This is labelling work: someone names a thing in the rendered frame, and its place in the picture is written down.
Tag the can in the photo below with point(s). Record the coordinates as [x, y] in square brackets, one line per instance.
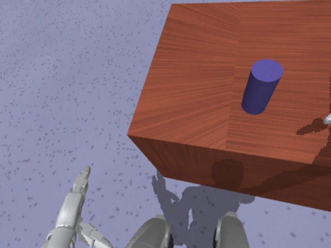
[263, 79]

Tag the left robot hand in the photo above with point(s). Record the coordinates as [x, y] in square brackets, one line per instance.
[70, 214]

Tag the left robot arm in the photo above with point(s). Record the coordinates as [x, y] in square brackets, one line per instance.
[61, 237]

